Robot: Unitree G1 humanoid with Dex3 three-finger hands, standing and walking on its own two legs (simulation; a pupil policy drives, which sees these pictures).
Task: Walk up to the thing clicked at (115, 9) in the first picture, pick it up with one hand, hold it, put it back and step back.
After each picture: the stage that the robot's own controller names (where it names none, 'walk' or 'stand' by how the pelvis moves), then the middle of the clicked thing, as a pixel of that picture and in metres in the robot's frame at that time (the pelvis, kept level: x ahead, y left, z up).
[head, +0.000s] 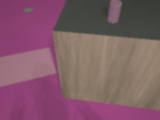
stand; (114, 11) +0.88 -0.17 +0.03
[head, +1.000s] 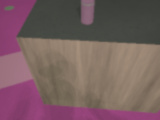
rise first; (87, 11) +0.77 +0.02 +0.05
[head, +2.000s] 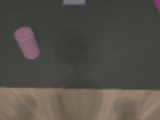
stand; (28, 43) +0.50 +0.25 +0.04
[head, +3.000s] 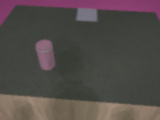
stand; (45, 55) +0.50 +0.18 +0.02
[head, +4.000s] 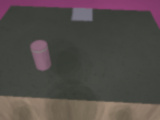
stand; (41, 55) +0.50 +0.19 +0.02
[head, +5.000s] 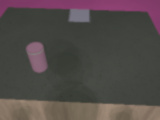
stand; (37, 57) +0.49 +0.21 +0.02
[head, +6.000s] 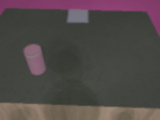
stand; (35, 60) +0.47 +0.21 +0.02
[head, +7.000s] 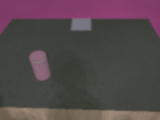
rise first; (40, 65) +0.47 +0.21 +0.02
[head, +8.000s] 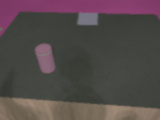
go down; (45, 58) +0.49 +0.20 +0.02
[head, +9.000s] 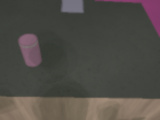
go down; (30, 50) +0.49 +0.19 +0.04
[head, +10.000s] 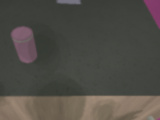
go down; (25, 45) +0.48 +0.19 +0.06
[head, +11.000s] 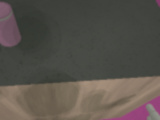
close in; (4, 25) +0.50 +0.20 +0.10
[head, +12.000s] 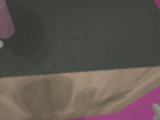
close; out of the picture +0.52 +0.20 +0.12
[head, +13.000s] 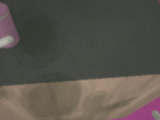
lift; (2, 26) +0.49 +0.21 +0.11
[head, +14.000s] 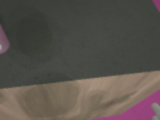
lift; out of the picture +0.47 +0.22 +0.11
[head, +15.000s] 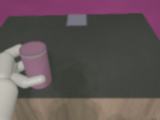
lift; (36, 65) +0.32 +0.14 +0.19
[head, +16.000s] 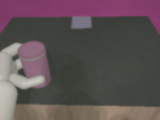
hold; (35, 65) +0.31 +0.15 +0.19
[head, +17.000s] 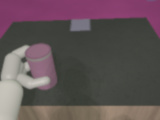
hold; (42, 67) +0.32 +0.12 +0.19
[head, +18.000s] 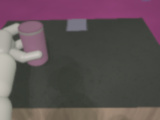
crouch; (34, 44) +0.38 +0.15 +0.22
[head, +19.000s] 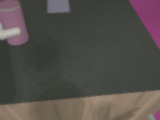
lower; (13, 23) +0.48 +0.18 +0.19
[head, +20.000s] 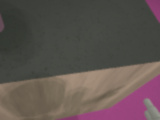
lower; out of the picture +0.54 +0.20 +0.12
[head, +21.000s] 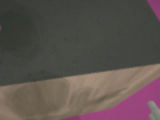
lower; out of the picture +0.53 +0.21 +0.12
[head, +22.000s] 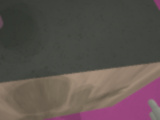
lower; out of the picture +0.53 +0.21 +0.12
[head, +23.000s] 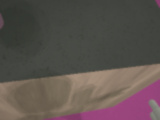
rest; out of the picture +0.53 +0.21 +0.12
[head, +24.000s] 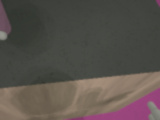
withdraw; out of the picture +0.52 +0.20 +0.11
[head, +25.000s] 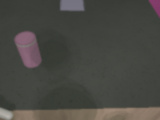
sink last; (29, 50) +0.46 +0.20 +0.08
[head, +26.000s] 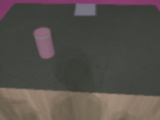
stand; (44, 43) +0.53 +0.20 +0.07
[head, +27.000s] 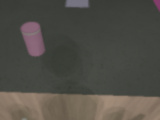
stand; (33, 39) +0.51 +0.21 +0.08
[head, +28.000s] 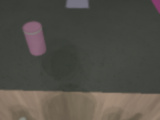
stand; (35, 39) +0.52 +0.20 +0.09
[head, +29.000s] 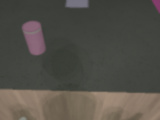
stand; (34, 38) +0.52 +0.20 +0.09
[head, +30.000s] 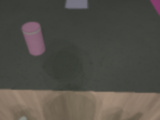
stand; (34, 39) +0.52 +0.21 +0.09
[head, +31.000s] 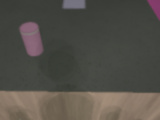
stand; (32, 39) +0.52 +0.20 +0.08
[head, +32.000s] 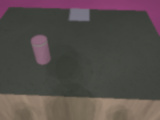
stand; (41, 50) +0.54 +0.20 +0.02
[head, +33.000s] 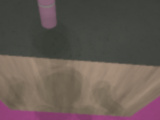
walk; (47, 12) +0.64 +0.15 +0.04
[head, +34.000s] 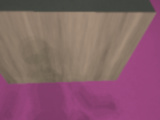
walk; out of the picture +0.88 +0.29 +0.05
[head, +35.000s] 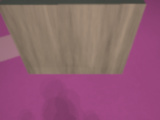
stand; out of the picture +1.15 +0.25 +0.04
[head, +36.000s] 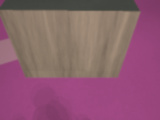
stand; out of the picture +1.17 +0.25 +0.02
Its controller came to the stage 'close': yes
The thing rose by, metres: 0.20
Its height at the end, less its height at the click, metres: +0.00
